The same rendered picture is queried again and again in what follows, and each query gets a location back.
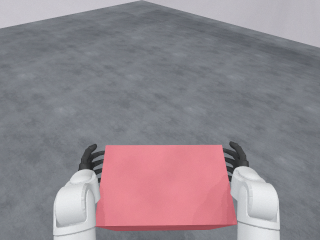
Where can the robot left hand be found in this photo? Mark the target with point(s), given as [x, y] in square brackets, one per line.
[87, 158]

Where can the left robot forearm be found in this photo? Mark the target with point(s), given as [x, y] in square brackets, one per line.
[74, 210]

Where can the carton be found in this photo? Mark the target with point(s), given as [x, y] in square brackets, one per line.
[164, 188]

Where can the robot right hand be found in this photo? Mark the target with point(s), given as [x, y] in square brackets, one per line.
[239, 156]

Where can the right robot forearm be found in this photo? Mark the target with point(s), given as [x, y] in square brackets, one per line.
[258, 212]

